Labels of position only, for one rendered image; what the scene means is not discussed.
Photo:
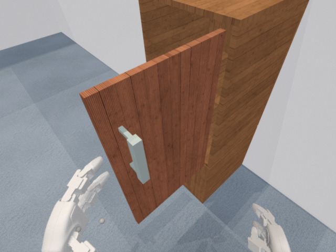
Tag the handle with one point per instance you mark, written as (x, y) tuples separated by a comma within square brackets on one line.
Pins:
[(136, 148)]

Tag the cupboard door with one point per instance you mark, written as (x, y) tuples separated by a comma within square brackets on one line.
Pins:
[(167, 102)]

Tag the robot right hand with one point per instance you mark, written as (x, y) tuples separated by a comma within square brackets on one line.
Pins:
[(272, 238)]

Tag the robot left hand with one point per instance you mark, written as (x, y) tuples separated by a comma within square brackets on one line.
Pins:
[(71, 211)]

